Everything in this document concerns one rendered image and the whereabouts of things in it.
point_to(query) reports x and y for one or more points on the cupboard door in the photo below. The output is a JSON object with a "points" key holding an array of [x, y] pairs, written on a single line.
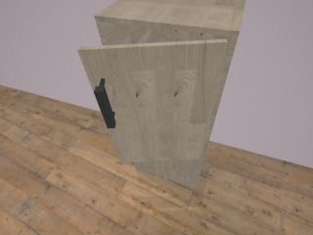
{"points": [[161, 94]]}

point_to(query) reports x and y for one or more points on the handle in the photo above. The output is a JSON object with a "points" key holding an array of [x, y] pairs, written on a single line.
{"points": [[104, 104]]}

